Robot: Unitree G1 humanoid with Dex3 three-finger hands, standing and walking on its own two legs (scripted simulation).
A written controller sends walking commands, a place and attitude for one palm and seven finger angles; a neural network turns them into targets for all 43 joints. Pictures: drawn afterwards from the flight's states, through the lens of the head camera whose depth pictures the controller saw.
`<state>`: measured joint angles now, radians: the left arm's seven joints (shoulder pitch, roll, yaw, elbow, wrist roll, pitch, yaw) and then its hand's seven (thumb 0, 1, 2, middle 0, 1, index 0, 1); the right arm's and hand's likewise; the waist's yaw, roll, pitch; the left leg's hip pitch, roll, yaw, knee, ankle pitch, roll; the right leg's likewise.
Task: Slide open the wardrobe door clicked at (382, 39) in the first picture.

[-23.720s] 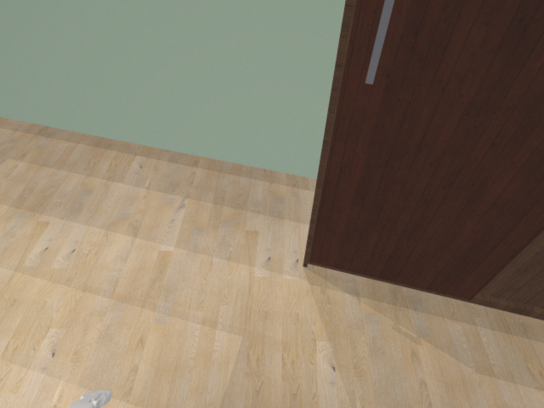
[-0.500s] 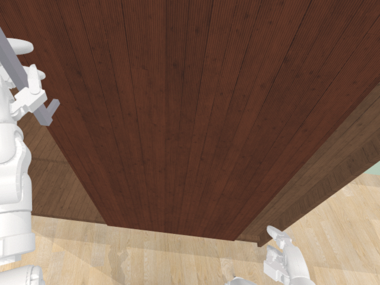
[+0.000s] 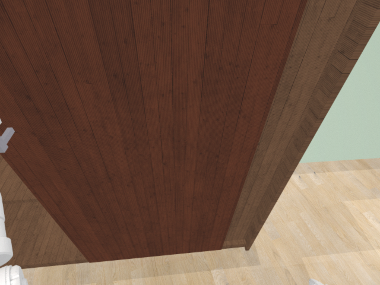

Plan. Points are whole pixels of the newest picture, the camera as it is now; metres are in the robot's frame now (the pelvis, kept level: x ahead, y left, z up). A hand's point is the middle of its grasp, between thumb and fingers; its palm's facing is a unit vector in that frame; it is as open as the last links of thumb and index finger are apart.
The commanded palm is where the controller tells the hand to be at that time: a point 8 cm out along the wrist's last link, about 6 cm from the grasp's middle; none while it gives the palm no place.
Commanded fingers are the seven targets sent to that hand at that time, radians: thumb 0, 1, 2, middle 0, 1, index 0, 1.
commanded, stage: stop walking and hold the door there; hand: left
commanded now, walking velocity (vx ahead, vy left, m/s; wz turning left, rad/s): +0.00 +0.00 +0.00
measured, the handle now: out of the picture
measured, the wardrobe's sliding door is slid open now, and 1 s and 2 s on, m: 0.48 0.48 0.48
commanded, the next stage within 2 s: none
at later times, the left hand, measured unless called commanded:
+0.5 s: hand out of the picture +0.33 +0.37 +0.21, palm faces +0.66 -0.71 -0.23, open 6.4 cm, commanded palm +0.28 +0.39 +0.18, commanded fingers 0.00 0.90 0.90 -0.45 -1.40 -0.45 -1.40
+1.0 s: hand out of the picture +0.33 +0.38 +0.21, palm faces +0.58 -0.76 -0.28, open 6.2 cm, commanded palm +0.28 +0.40 +0.18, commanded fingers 0.00 0.90 0.90 -0.45 -1.40 -0.45 -1.40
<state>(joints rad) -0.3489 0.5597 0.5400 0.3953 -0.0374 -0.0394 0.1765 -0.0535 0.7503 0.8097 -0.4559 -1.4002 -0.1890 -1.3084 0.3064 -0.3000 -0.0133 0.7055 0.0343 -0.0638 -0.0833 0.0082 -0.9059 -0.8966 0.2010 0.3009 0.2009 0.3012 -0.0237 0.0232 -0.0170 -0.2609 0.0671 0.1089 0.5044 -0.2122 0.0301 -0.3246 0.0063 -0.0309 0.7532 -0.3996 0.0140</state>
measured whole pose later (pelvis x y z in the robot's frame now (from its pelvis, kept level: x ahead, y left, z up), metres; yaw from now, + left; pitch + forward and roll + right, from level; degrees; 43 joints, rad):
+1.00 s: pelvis -0.04 +0.04 -0.02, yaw +2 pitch -1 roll +0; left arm -0.51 0.57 0.42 0.58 -0.02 -0.15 0.09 -0.13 0.67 0.85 -0.46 -1.40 -0.27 -1.35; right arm 0.21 -0.34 -0.04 0.70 0.05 -0.02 -0.08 0.01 -0.91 -0.90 0.20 0.30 0.20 0.30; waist 0.00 0.05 0.05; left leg -0.34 -0.01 0.14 0.59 -0.22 0.07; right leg -0.34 -0.14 -0.03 0.84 -0.52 0.06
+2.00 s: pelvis -0.07 +0.19 -0.01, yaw +8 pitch -2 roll +0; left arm -0.65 0.20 0.06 0.20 -0.07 -0.06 0.10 -0.02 0.80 0.84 -0.45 -1.40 -0.24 -1.38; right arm 0.11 -0.20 0.03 0.65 0.02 -0.06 -0.03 0.01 -0.90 -0.90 0.21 0.30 0.21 0.30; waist 0.05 0.00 0.17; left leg -0.26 0.06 0.10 0.58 -0.29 0.00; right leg -0.38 -0.04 -0.04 0.85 -0.48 0.02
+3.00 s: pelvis -0.09 +0.17 -0.01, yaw +9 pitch +1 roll +1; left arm -0.69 0.25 0.20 0.60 -0.01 -0.12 0.15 -0.01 0.09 0.52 -0.43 -1.37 -0.16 -1.21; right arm 0.28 -0.24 -0.01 0.69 0.02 -0.14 0.01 0.00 -0.90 -0.90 0.21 0.30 0.21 0.30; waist -0.05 0.00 -0.04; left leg -0.30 0.05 0.09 0.51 -0.22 -0.01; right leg -0.32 -0.04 -0.02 0.54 -0.22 0.01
